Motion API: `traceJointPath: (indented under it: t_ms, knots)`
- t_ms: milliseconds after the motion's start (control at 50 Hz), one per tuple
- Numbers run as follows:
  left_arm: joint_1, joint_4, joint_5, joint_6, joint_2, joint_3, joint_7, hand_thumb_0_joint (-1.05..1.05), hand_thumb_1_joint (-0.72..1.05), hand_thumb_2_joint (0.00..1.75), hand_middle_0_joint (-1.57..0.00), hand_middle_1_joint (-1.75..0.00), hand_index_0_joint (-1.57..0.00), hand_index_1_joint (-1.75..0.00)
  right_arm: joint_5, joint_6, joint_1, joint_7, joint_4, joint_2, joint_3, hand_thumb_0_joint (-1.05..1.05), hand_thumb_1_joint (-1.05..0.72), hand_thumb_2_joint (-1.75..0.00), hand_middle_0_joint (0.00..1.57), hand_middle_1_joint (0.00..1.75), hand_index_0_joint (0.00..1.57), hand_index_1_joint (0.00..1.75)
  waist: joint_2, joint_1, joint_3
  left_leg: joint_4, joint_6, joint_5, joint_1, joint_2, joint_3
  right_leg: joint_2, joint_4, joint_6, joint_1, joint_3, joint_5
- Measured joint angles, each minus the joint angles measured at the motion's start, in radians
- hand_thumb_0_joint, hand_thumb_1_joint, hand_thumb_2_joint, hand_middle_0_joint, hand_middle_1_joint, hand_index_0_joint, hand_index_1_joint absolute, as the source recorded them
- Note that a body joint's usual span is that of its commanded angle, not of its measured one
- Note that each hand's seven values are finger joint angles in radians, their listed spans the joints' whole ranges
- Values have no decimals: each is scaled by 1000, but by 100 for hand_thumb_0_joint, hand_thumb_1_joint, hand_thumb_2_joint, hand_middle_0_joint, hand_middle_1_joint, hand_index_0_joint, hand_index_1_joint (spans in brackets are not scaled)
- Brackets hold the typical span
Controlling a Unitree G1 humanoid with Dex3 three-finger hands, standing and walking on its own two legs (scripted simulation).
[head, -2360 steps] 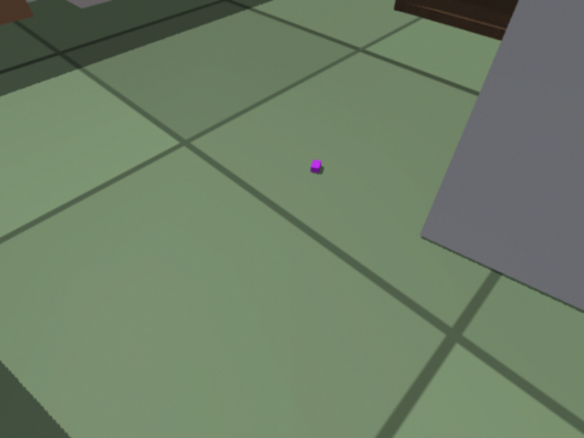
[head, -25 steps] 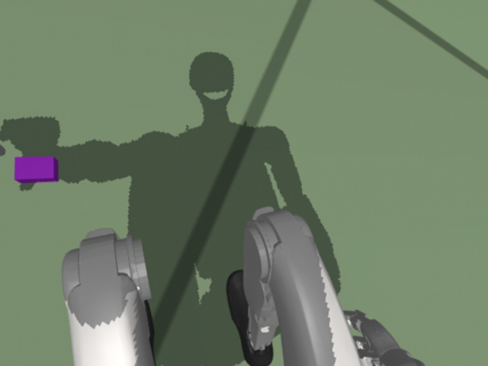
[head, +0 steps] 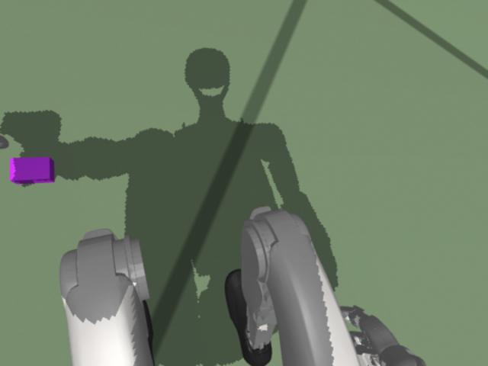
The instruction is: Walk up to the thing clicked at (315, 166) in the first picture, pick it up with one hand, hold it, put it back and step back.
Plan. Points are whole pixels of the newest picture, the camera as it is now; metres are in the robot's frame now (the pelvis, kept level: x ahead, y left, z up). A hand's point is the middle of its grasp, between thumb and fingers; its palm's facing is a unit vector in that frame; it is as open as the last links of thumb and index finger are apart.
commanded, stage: rise first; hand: left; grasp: from above
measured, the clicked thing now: (33, 170) +0.45 +0.32 -0.30
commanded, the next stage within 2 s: approach in 0.98 s
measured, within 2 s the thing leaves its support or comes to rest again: neither
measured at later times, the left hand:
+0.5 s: hand out of the picture +0.41 +0.36 -0.17, palm faces -0.46 -0.08 -0.89, open 12.2 cm
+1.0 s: hand out of the picture +0.41 +0.36 -0.16, palm faces -0.45 -0.06 -0.89, open 12.5 cm
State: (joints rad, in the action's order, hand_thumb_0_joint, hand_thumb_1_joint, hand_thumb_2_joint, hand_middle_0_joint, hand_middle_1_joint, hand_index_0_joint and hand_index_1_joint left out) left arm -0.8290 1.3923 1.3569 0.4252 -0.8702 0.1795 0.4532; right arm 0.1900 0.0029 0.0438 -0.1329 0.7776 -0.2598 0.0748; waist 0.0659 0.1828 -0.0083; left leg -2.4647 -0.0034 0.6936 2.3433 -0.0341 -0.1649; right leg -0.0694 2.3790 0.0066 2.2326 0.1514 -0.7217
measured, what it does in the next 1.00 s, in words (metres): stands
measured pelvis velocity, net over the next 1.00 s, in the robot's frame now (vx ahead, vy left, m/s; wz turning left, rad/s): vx -0.01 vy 0.00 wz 0.00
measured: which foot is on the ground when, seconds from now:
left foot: down 0.00-1.00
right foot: down 0.00-1.00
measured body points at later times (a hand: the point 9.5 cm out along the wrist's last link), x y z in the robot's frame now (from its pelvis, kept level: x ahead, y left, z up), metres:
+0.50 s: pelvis -0.01 +0.00 +0.00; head +0.23 +0.10 +0.37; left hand +0.43 +0.37 -0.12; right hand +0.07 -0.27 -0.10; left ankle +0.07 +0.13 -0.28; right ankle +0.09 -0.11 -0.28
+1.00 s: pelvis -0.01 +0.00 +0.00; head +0.22 +0.10 +0.38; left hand +0.43 +0.36 -0.11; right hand +0.09 -0.27 -0.10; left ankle +0.07 +0.13 -0.28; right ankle +0.09 -0.11 -0.28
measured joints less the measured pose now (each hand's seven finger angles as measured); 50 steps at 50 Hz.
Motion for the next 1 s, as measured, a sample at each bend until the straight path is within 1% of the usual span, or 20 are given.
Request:
traceJointPath:
  t_ms: [180,260,460,520,720,840,920,1000]
  knots:
    - [-34,31,-2,-24,-7,-17,-11,0,-14,69,-44,-64,-44,-64,-6,5,13,3,-6,-1,12,0,-92,-90,20,30,21,30,-7,12,-1,5,-1,-11,3,2,1,1,-4,1,2,-1,9]
    - [-41,29,-10,-31,-11,-16,-23,0,-17,71,-42,-65,-42,-66,-10,8,25,4,-8,-1,17,0,-92,-90,20,30,21,30,-9,17,2,8,-1,-15,3,2,1,2,-7,1,2,-1,13]
    - [-34,15,-22,-16,-35,-16,-64,0,-20,74,-40,-68,-39,-69,-13,2,43,5,-11,-5,31,0,-92,-90,20,30,21,30,-8,21,13,7,-5,-21,2,4,-4,1,-13,6,-5,3,18]
    - [-28,2,-27,-6,-36,-13,-65,0,-21,74,-40,-68,-39,-69,-14,1,47,4,-10,-5,31,1,-92,-90,20,30,21,30,-4,18,12,6,-6,-21,2,5,-5,1,-13,7,-7,4,18]
    - [-22,-4,-6,7,-35,-25,-56,0,-23,76,-39,-68,-37,-70,-19,-3,39,3,-18,-4,29,1,-91,-90,20,30,21,30,-7,14,-7,6,-7,-21,2,7,-4,3,-13,8,-9,3,16]
    - [-46,13,-6,-2,-32,-34,-51,0,-24,77,-38,-69,-37,-71,-21,3,28,5,-23,-3,32,0,-91,-90,20,30,21,30,-9,15,-9,13,-6,-25,1,8,-1,4,-17,7,-8,1,20]
    - [-57,27,-4,-12,-33,-42,-58,0,-25,78,-37,-70,-36,-72,-23,6,26,5,-26,-3,33,0,-91,-90,20,30,21,30,-11,20,-7,15,-5,-27,0,8,-1,4,-18,6,-7,1,22]
    - [-59,27,-10,-13,-35,-36,-64,0,-26,79,-37,-70,-35,-72,-23,8,29,5,-28,-5,38,0,-91,-90,20,30,21,30,-12,22,1,16,-4,-30,0,8,-2,3,-19,6,-7,2,26]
